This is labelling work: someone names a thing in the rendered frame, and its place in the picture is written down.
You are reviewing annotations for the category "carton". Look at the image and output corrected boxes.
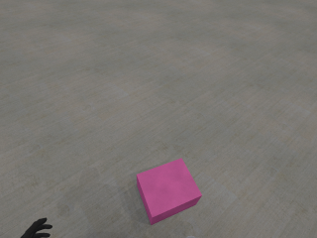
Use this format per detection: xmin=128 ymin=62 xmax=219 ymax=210
xmin=137 ymin=158 xmax=202 ymax=225

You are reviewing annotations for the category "robot left hand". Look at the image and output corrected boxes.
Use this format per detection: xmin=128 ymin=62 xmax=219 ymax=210
xmin=21 ymin=217 xmax=53 ymax=238

